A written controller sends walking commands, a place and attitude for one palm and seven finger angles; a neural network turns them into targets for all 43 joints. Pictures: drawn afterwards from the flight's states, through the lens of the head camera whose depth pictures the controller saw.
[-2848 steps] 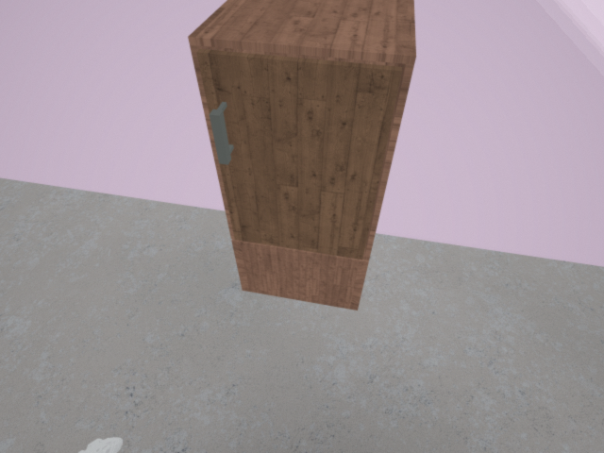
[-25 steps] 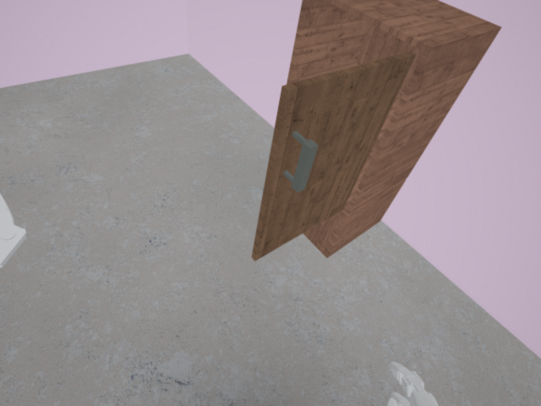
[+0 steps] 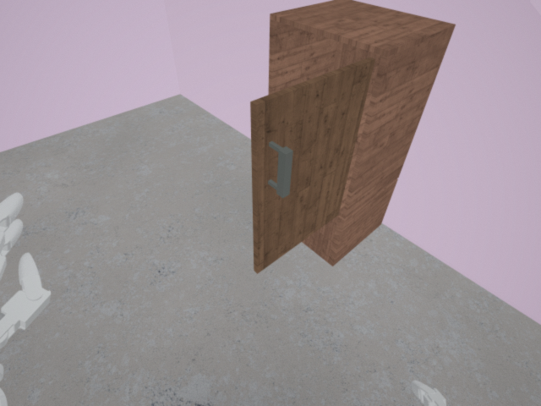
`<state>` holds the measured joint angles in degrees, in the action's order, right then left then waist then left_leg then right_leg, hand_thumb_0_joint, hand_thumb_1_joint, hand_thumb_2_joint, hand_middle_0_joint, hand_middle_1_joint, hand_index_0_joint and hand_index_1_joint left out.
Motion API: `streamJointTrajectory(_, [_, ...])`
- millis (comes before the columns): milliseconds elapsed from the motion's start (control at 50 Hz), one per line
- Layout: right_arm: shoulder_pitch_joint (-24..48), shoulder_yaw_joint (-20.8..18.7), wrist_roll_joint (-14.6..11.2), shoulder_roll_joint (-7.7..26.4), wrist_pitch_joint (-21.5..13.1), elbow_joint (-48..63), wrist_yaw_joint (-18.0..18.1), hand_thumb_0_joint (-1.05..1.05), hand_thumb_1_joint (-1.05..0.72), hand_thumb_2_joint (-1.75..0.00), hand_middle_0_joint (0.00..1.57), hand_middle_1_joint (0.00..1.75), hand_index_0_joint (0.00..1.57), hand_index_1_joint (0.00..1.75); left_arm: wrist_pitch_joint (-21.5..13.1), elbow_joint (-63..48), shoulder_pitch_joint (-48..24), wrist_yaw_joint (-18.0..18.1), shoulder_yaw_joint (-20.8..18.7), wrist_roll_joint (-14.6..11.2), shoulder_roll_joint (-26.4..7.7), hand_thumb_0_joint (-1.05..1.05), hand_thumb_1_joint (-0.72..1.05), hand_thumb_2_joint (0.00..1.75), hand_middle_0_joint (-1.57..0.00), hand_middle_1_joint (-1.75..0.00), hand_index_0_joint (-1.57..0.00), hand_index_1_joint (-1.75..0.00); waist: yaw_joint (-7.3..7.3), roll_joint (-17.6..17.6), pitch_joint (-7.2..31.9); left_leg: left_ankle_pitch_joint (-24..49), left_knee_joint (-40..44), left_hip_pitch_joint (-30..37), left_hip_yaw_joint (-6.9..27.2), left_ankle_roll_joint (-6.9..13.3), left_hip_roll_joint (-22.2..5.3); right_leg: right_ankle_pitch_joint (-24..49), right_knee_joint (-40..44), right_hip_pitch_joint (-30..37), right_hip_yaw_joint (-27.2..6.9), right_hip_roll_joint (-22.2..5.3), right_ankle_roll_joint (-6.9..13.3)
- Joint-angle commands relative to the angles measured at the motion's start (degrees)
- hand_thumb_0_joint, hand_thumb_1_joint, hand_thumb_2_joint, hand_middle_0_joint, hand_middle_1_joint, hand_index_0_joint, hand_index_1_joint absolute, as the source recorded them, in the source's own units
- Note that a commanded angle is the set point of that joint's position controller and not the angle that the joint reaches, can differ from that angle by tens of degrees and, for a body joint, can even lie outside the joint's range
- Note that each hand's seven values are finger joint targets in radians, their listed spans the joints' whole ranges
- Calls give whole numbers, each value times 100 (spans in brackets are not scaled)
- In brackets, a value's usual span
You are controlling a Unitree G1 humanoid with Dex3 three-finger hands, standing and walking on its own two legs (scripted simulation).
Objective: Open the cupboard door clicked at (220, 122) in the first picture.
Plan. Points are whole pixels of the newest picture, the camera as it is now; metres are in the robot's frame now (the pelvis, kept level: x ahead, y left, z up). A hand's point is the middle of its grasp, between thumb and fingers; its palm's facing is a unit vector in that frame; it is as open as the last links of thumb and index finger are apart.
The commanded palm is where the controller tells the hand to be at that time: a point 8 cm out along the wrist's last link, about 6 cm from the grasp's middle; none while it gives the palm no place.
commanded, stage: let the arm hang, fingers relaxed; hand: left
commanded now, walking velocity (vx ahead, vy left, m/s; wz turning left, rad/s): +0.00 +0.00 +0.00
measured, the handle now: (278, 169) +0.64 +0.03 +0.00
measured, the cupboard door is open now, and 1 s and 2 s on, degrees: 89 89 89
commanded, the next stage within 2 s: look to check the result in 1.20 s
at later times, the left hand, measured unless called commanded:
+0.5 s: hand out of the picture +0.03 +0.18 -0.17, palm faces +0.14 -0.96 -0.24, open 6.9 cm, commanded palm none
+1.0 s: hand out of the picture +0.01 +0.16 -0.16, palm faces +0.13 -0.97 -0.20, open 7.3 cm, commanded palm none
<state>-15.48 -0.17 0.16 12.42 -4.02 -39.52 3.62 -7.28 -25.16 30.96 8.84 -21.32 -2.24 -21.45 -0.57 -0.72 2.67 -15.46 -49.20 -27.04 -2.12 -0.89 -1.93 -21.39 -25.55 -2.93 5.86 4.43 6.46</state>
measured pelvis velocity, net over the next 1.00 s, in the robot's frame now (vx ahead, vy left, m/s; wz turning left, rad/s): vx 0.02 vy -0.01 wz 0.10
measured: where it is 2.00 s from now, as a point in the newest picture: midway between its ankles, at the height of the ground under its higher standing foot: outside the picture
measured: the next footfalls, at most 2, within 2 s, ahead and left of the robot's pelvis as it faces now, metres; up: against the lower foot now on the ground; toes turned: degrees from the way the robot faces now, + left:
left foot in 0.10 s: +0.10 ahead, +0.16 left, +0.00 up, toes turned +4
right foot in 0.30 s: +0.07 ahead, -0.10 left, +0.00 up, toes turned +3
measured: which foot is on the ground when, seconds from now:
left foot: up 0.00-0.08, down 0.10-0.32, up 0.34-0.50, down 0.52-1.00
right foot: down 0.00-0.14, up 0.16-0.28, down 0.30-1.00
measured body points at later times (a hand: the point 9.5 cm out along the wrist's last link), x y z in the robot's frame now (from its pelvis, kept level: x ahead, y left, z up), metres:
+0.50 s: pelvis +0.02 -0.02 -0.01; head +0.06 -0.02 +0.44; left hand +0.02 +0.23 -0.15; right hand +0.06 -0.25 -0.16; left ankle +0.00 +0.10 -0.73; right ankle +0.03 -0.10 -0.73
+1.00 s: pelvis +0.02 -0.01 +0.01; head +0.02 -0.02 +0.46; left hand +0.00 +0.21 -0.15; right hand +0.05 -0.23 -0.15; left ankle +0.00 +0.10 -0.73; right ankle +0.03 -0.10 -0.73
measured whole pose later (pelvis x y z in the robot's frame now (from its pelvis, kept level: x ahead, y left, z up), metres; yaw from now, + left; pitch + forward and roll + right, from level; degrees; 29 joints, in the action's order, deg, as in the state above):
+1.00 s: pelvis +0.02 -0.01 +0.01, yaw +6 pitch -2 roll +0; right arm -14.6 0.6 1.0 8.6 0.1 -66.1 2.1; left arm -0.5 66.3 14.6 1.9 -0.2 0.6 -8.3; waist 0.3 0.5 -1.4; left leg -12.6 -21.3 -6.3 -2.2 0.7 0.4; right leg -12.8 -22.5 -7.3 3.0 0.7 2.0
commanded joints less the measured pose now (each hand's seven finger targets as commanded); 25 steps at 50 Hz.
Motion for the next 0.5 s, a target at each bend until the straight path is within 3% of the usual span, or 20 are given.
streamJointTrajectory(0, [1026,-123,58,506,-583,1048,215,0,-90,-90,20,30,20,30,-678,-1731,-1225,192,-833,48,-1509,0,90,90,-20,-30,-20,-30,-58,285,-843,43,1196,559,-251,157,6,2620,746,-792,-1273,-1664,56])
streamJointTrajectory(40, [848,-142,69,518,-634,999,224,0,-90,-90,20,30,20,30,-723,-1792,-1148,217,-953,-2,-1533,0,90,90,-20,-30,-20,-30,37,380,-529,679,1900,1452,-265,223,149,3295,200,-846,-1015,-1418,-313])
streamJointTrajectory(60, [752,-192,58,593,-632,1045,211,0,-90,-90,20,30,20,30,-744,-1815,-1037,216,-1001,-33,-1504,0,90,90,-20,-30,-20,-30,70,672,-233,1601,2177,2067,7,346,16,3584,-435,-916,-820,-1178,-622])
streamJointTrajectory(80, [223,-473,158,1709,-635,-226,-347,0,-90,-90,20,30,20,30,167,3223,-597,-676,1411,576,-247,0,90,90,-20,-30,-20,-30,593,966,-102,4149,1179,2119,751,712,-722,4404,-2228,-1968,133,-1364,-764])
streamJointTrajectory(100, [-182,-537,71,1580,-166,81,-301,0,-90,-90,20,30,20,30,660,3130,-280,-807,1428,416,59,0,90,90,-20,-30,-20,-30,400,1316,308,5354,1412,2355,1650,1301,-1256,1678,-3197,-2154,-308,-686,-755])
streamJointTrajectory(120, [-90,-515,83,1450,-25,200,-228,0,-90,-90,20,30,20,30,821,2969,-362,-802,1470,411,411,0,90,90,-20,-30,-20,-30,327,1328,61,6131,1964,2106,2222,1668,-1724,-1211,-3732,-2553,-598,-403,-760])
streamJointTrajectory(140, [-116,-410,185,1339,56,114,-184,0,-90,-90,20,30,20,30,865,3193,-542,-801,1560,447,607,0,90,90,-20,-30,-20,-30,305,1036,374,5673,2089,1824,2571,1756,-1933,-1915,-3955,-2656,-895,-380,-798])
streamJointTrajectory(160, [15,-332,217,1277,82,174,-152,0,-90,-90,20,30,20,30,893,3416,-959,-838,1619,407,488,0,90,90,-20,-30,-20,-30,314,501,227,4426,2332,1233,2445,1636,-1915,-1771,-3891,-2402,-1138,-471,-800])
streamJointTrajectory(180, [250,-299,264,1220,109,220,-175,0,-90,-90,20,30,20,30,870,3780,-1141,-874,1646,378,445,0,90,90,-20,-30,-20,-30,173,241,34,3289,2429,910,2262,1543,-1742,-1705,-3523,-2192,-1146,-615,-781])
streamJointTrajectory(200, [528,-271,299,1161,159,251,-211,0,-90,-90,20,30,20,30,852,4198,-1090,-902,1682,387,417,0,90,90,-20,-30,-20,-30,17,-92,118,2103,2462,602,1856,1313,-1449,-1499,-2815,-1676,-961,-688,-763])
streamJointTrajectory(240, [867,-211,244,1023,303,145,-256,0,-90,-90,20,30,20,30,828,5078,-885,-920,1710,426,310,0,90,90,-20,-30,-20,-30,-265,-568,289,124,2210,-227,965,697,-685,15,-1306,-334,-415,-455,-808])
streamJointTrajectory(260, [852,-191,171,710,398,45,-252,0,-90,-90,20,30,20,30,804,5403,-839,-885,1643,457,-27,0,90,90,-20,-30,-20,-30,-308,-1378,264,-860,1623,-435,615,389,-127,-248,-386,-211,-1000,-823,-749])
streamJointTrajectory(280, [775,-178,109,502,474,46,-263,0,-90,-90,20,30,20,30,770,5545,-996,-879,1639,465,-384,0,90,90,-20,-30,-20,-30,-204,-1969,38,-1378,767,-364,366,123,300,-1181,866,-963,-2545,-1796,-401])
streamJointTrajectory(300, [708,-229,143,626,531,-23,-305,0,-90,-90,20,30,20,30,799,5603,-1484,-875,1687,444,-568,0,90,90,-20,-30,-20,-30,-63,-1550,-201,-1435,179,-59,334,98,295,-1915,1437,-1748,-3182,-2325,38])
streamJointTrajectory(320, [595,-262,157,669,563,-195,-344,0,-90,-90,20,30,20,30,826,5729,-1826,-856,1703,442,-619,0,90,90,-20,-30,-20,-30,96,-578,-276,-1333,-185,345,211,76,256,-2097,1471,-2241,-2974,-2367,239])
streamJointTrajectory(360, [540,-270,159,510,629,-650,-299,0,-90,-90,20,30,20,30,790,6257,-2024,-798,1759,401,-193,0,90,90,-20,-30,-20,-30,168,-336,-717,-963,-584,257,305,111,197,-988,1267,-2195,-2691,-1949,250])
streamJointTrajectory(400, [273,-231,121,321,580,-944,-278,0,-90,-90,20,30,20,30,708,6791,-1906,-763,1788,380,125,0,90,90,-20,-30,-20,-30,214,-373,-581,-834,-25,432,267,129,54,732,906,-1611,-2033,-1786,319])
streamJointTrajectory(440, [-63,-205,114,104,531,-1212,-246,0,-90,-90,20,30,20,30,677,7134,-1696,-709,1730,386,348,0,90,90,-20,-30,-20,-30,256,-239,-236,-498,1462,1045,240,129,-6,2165,275,-1062,-1537,-1685,233])
streamJointTrajectory(460, [-270,-167,100,81,466,-1414,-243,0,-90,-90,20,30,20,30,661,7357,-1593,-699,1789,329,413,0,90,90,-20,-30,-20,-30,256,55,18,540,2377,1584,380,177,-46,2487,-125,-918,-1305,-1502,14])
streamJointTrajectory(480, [-341,-148,115,202,361,-1520,-217,0,-90,-90,20,30,20,30,653,7547,-1259,-710,1835,269,594,0,90,90,-20,-30,-20,-30,123,701,358,2008,2559,2000,938,347,-433,2323,-452,-916,-982,-1118,-273])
